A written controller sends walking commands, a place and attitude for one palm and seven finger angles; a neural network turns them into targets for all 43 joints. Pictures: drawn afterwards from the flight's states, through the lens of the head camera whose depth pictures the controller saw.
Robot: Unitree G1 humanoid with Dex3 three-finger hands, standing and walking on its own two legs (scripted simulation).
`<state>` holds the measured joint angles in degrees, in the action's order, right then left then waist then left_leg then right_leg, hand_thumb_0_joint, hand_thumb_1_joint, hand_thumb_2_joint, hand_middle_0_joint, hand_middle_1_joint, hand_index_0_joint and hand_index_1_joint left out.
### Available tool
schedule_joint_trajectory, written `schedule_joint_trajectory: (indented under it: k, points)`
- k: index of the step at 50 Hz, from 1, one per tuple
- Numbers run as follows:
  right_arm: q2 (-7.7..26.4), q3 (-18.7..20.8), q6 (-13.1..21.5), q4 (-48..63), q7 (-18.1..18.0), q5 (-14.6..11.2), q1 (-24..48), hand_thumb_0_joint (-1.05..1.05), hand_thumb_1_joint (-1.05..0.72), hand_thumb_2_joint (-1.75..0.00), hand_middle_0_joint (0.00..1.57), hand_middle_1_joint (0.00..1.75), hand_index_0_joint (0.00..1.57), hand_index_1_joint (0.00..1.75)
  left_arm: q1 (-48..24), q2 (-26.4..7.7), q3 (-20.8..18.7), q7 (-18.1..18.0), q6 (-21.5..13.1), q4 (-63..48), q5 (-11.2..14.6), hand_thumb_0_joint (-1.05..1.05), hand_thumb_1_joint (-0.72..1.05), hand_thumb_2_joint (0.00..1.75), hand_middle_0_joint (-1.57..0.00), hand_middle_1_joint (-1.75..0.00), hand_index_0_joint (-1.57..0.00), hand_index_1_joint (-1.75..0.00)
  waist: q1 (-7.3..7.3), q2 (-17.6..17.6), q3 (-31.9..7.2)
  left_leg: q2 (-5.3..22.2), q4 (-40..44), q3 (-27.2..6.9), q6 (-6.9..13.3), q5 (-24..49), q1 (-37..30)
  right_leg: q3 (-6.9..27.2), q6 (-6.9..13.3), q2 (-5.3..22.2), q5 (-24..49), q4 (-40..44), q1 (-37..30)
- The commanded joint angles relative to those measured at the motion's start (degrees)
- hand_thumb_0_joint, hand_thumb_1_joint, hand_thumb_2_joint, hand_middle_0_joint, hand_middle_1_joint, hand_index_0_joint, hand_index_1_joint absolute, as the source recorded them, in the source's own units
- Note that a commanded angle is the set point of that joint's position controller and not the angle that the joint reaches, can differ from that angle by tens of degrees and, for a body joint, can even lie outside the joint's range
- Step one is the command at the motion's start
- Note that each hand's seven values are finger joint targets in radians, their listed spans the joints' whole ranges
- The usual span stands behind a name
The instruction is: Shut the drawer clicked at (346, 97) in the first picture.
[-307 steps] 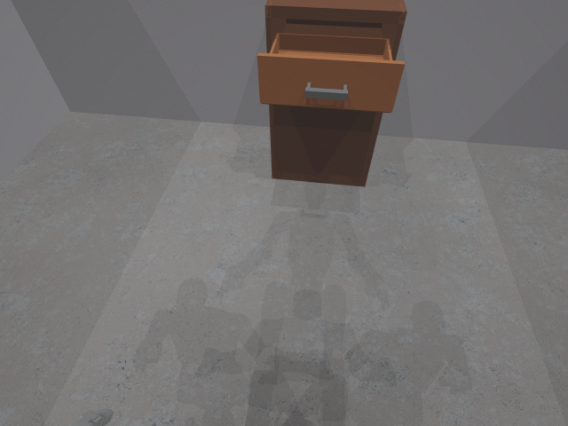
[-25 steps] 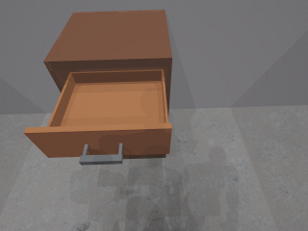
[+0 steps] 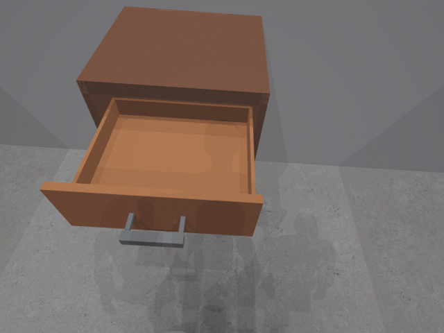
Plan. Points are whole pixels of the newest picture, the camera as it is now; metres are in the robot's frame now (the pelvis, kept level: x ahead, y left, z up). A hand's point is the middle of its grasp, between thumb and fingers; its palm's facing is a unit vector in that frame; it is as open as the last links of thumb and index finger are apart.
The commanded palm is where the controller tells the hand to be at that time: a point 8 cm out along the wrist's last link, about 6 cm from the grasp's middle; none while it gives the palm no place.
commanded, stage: come to a stop and stand still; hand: left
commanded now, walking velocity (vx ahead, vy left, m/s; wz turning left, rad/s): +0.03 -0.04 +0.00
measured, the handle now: (154, 229) +0.31 +0.17 -0.07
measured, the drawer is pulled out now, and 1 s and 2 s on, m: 0.30 0.30 0.30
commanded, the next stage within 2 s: look again from close up in 0.44 s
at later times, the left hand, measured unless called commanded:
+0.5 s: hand out of the picture +0.02 +0.16 -0.17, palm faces +0.00 -0.97 -0.23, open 7.4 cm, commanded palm none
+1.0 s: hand out of the picture -0.02 +0.16 -0.17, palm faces +0.02 -0.98 -0.18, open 7.4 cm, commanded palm none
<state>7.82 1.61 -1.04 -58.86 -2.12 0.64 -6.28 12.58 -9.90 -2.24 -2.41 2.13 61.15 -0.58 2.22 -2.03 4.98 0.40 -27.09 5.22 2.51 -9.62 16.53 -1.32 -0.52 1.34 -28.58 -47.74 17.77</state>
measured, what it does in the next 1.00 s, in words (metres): steps on the spot: right foot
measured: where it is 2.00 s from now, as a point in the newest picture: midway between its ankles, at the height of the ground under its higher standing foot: outside the picture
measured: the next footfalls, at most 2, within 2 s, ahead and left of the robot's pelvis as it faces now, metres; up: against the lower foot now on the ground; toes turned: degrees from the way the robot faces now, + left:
right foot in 0.14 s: -0.01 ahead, -0.13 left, +0.00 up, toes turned -2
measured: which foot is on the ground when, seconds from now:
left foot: down 0.00-1.00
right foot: up 0.00-0.12, down 0.14-1.00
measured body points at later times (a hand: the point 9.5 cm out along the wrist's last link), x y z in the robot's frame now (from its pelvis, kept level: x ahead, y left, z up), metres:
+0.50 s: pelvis -0.04 -0.03 +0.00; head -0.01 -0.03 +0.44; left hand +0.02 +0.21 -0.15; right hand -0.02 -0.26 -0.16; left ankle +0.02 +0.09 -0.74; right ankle -0.05 -0.13 -0.74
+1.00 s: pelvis -0.01 +0.00 +0.00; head +0.01 +0.00 +0.45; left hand -0.02 +0.21 -0.16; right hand +0.00 -0.23 -0.16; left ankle +0.02 +0.09 -0.74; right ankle -0.05 -0.13 -0.74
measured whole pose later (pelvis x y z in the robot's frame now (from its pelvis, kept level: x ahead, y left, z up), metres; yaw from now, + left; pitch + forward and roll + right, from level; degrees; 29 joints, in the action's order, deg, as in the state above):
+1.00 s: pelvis -0.01 +0.00 +0.00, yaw +1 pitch -1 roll +0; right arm 9.3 0.0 0.3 -64.3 -0.9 -0.1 -13.2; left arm 17.1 -8.3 1.2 -2.5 -0.5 60.9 -0.6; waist -0.2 -0.4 4.2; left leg -1.2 -26.8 3.0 2.2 -11.6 14.1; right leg -1.0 -1.1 1.8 -18.2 -26.6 7.1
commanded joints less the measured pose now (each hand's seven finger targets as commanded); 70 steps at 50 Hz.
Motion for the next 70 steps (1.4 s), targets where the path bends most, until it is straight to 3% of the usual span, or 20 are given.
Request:
schedule_joint_trajectory:
  k: [1,2,3,4,6,8,13,17,52,54,55,56,57,58,59,60,62,65,68,70]
  points:
    - [10.2,2.9,0.3,1.3,-0.3,0.4,-4.4,0.00,-0.90,-0.90,0.20,0.30,0.20,0.30,6.1,-2.4,-0.4,-0.1,-0.3,-1.6,-0.3,0.00,0.90,0.90,-0.20,-0.30,-0.20,-0.30,-2.13,9.8,-9.4,15.7,8.3,-13.8,8.2,20.1,-9.8,0.6,-0.4,0.8,-0.1,4.5,0.0]
    - [10.1,2.9,0.3,0.9,-0.1,0.3,-4.9,0.00,-0.90,-0.90,0.20,0.30,0.20,0.30,6.5,-2.5,-0.2,-0.1,-0.5,-1.5,-0.4,0.00,0.90,0.90,-0.20,-0.30,-0.20,-0.30,-2.31,9.9,-9.5,14.9,8.5,-14.0,7.5,16.2,-9.2,0.1,-0.3,0.6,2.0,8.9,-1.9]
    - [12.7,2.6,0.7,4.5,-0.3,0.4,-3.3,0.00,-0.90,-0.90,0.20,0.30,0.20,0.30,8.7,-10.6,1.4,-0.5,-1.7,-4.9,-1.3,0.00,0.90,0.90,-0.20,-0.30,-0.20,-0.30,-0.41,9.2,-5.9,9.0,7.3,-11.8,5.1,7.6,-9.7,-1.4,0.0,-2.2,0.7,7.1,-1.2]
    - [12.5,4.1,1.4,7.2,0.4,0.4,0.5,0.00,-0.90,-0.90,0.20,0.30,0.20,0.30,9.6,-6.8,0.6,0.1,-1.1,-6.3,-1.3,0.00,0.90,0.90,-0.20,-0.30,-0.20,-0.30,0.37,9.7,-8.0,12.5,4.1,-12.8,2.1,0.6,-4.9,1.8,1.0,0.0,6.1,15.7,2.6]
    - [8.0,3.3,-0.2,9.4,1.2,-0.2,0.0,0.00,-0.90,-0.90,0.20,0.30,0.20,0.30,9.2,-8.9,0.4,-0.2,-1.7,-8.3,-1.4,0.00,0.90,0.90,-0.20,-0.30,-0.20,-0.30,-0.69,-2.4,-5.2,3.1,-5.2,-6.8,-2.0,-10.8,1.4,12.0,4.1,6.1,6.6,28.8,1.8]
    - [5.8,2.3,-1.4,9.9,2.2,0.5,-2.2,0.00,-0.90,-0.90,0.20,0.30,0.20,0.30,2.7,-11.5,0.7,-0.5,-2.4,-11.3,-1.3,0.00,0.90,0.90,-0.20,-0.30,-0.20,-0.30,-3.76,-9.2,-3.4,0.0,-13.4,-4.1,-4.0,-11.4,0.6,17.7,7.3,11.6,0.5,33.0,6.5]
    - [6.5,1.5,-0.3,7.9,2.2,0.3,-5.8,0.00,-0.90,-0.90,0.20,0.30,0.20,0.30,-0.3,-10.2,0.7,-0.7,-2.6,-12.7,-0.7,0.00,0.90,0.90,-0.20,-0.30,-0.20,-0.30,-4.74,-2.3,-1.4,1.0,-7.0,-3.9,-2.9,-3.9,-4.2,9.4,5.9,8.0,14.9,25.3,4.4]
    - [8.1,0.9,0.3,6.1,1.9,0.3,-5.8,0.00,-0.90,-0.90,0.20,0.30,0.20,0.30,3.1,-9.3,0.9,-0.7,-2.3,-11.2,-0.3,0.00,0.90,0.90,-0.20,-0.30,-0.20,-0.30,-2.83,4.9,-0.6,3.9,-0.7,-10.2,-1.0,-3.9,-0.9,6.2,3.0,4.4,8.5,24.1,0.9]
    - [6.6,-0.5,2.2,-4.8,0.9,-0.5,-10.3,0.00,-0.90,-0.90,0.20,0.30,0.20,0.30,9.5,-3.3,2.2,-0.5,-3.5,-0.9,-0.3,0.00,0.90,0.90,-0.20,-0.30,-0.20,-0.30,-2.77,2.8,-1.8,5.0,5.7,-10.0,0.4,4.1,-8.7,4.1,1.5,5.0,18.6,27.1,-4.9]
    - [6.8,-0.5,2.4,-4.8,0.9,-0.6,-10.5,0.00,-0.90,-0.90,0.20,0.30,0.20,0.30,9.6,-3.5,2.2,-0.5,-3.5,-0.7,-0.3,0.00,0.90,0.90,-0.20,-0.30,-0.20,-0.30,-2.67,3.1,-2.4,5.1,5.8,-10.1,0.5,6.2,-9.2,3.8,1.3,5.0,19.4,26.9,-5.5]
    - [8.7,-0.6,3.0,-0.2,1.0,-0.5,-7.0,0.00,-0.90,-0.90,0.20,0.30,0.20,0.30,11.6,-5.2,1.8,-2.2,-4.7,0.7,-1.4,0.00,0.90,0.90,-0.20,-0.30,-0.20,-0.30,-1.46,-1.6,-2.2,6.3,-4.7,-9.6,-0.7,17.2,-5.9,5.5,1.1,5.4,30.9,27.4,-5.4]
    - [17.8,1.4,10.8,20.1,-1.0,-2.8,-10.3,0.00,-0.90,-0.90,0.20,0.30,0.20,0.30,-27.8,-15.5,-2.3,-2.5,-15.6,-90.4,10.0,0.00,0.90,0.90,-0.22,-0.32,-0.22,-0.32,-8.62,8.5,-32.9,0.4,0.7,-7.4,-1.0,18.1,-24.4,-2.2,1.8,0.0,32.3,19.5,-6.0]
    - [12.2,-0.9,16.7,16.7,-2.9,-2.3,-5.3,0.00,-0.90,-0.90,0.20,0.30,0.20,0.30,-3.4,-11.3,-2.5,-5.3,-12.9,-76.8,5.9,0.00,0.90,0.90,-0.24,-0.34,-0.24,-0.34,-2.27,17.0,-32.8,4.1,2.4,-7.5,-1.5,22.8,-28.3,-2.4,2.7,-1.3,19.7,14.1,-2.4]
    - [9.9,-0.1,18.7,16.4,-2.0,-3.3,-6.3,0.00,-0.90,-0.90,0.20,0.30,0.20,0.30,12.9,-1.2,4.3,-7.6,-5.1,-66.6,6.7,0.00,0.90,0.90,-0.26,-0.37,-0.26,-0.37,-4.43,15.2,-21.6,3.7,5.6,-10.2,-3.7,16.6,-18.5,-3.4,1.6,-1.6,9.5,10.3,3.7]
    - [10.6,-0.5,19.5,15.6,-1.4,-3.6,-7.8,0.00,-0.90,-0.90,0.20,0.30,0.20,0.30,12.3,7.7,10.7,-6.7,-3.7,-65.0,8.0,0.00,0.90,0.90,-0.28,-0.39,-0.28,-0.39,-4.95,9.0,-11.1,3.3,5.2,-10.3,-2.7,7.9,-10.1,-3.4,1.3,-0.8,7.3,10.3,6.6]
    - [11.9,0.0,20.3,19.1,-1.3,-3.6,-6.2,0.00,-0.90,-0.90,0.20,0.30,0.20,0.30,9.1,7.9,12.5,-5.7,-6.1,-69.9,8.9,0.00,0.90,0.90,-0.30,-0.41,-0.30,-0.41,-5.46,7.0,-5.4,2.8,2.6,-10.7,-1.9,-2.7,-4.0,-4.6,1.4,-0.9,7.2,13.2,7.9]
    - [13.8,0.7,20.7,22.4,-1.2,-1.6,-5.4,0.00,-0.90,-0.90,0.20,0.30,0.20,0.30,10.4,2.6,6.7,-4.5,-11.8,-66.5,8.0,0.00,0.90,0.90,-0.34,-0.45,-0.34,-0.45,-7.01,-3.3,-5.1,0.4,-4.6,-10.7,-1.3,-10.8,4.7,-5.5,1.3,-1.4,7.1,15.4,12.3]
    - [12.8,2.2,19.8,27.2,0.7,-0.4,-1.4,0.00,-0.90,-0.90,0.20,0.30,0.20,0.30,22.5,7.8,6.2,3.0,-23.1,-57.3,9.4,0.00,0.90,0.90,-0.40,-0.52,-0.40,-0.52,-2.45,-12.2,-9.6,0.9,-14.7,-8.6,-2.8,-7.2,13.8,-7.1,1.7,-2.8,4.5,5.0,21.3]
    - [12.2,3.9,17.4,30.6,3.9,-0.6,0.9,0.00,-0.90,-0.90,0.20,0.30,0.20,0.30,29.5,1.2,-1.8,12.9,-35.5,-56.4,10.8,0.00,0.90,0.90,-0.46,-0.58,-0.46,-0.58,1.37,-1.6,-13.8,0.3,-22.6,-6.7,-4.1,-4.4,20.6,-5.2,3.1,-2.2,7.8,-3.8,25.3]
    - [12.2,4.2,14.9,36.5,4.0,-1.1,3.7,0.00,-0.90,-0.90,0.20,0.30,0.20,0.30,30.9,-3.3,-6.1,13.9,-35.4,-61.4,10.5,0.00,0.90,0.90,-0.50,-0.62,-0.50,-0.62,3.04,2.5,-17.9,-0.2,-24.5,-4.9,-3.2,-6.1,23.1,-4.2,3.3,-1.9,8.5,-7.0,24.3]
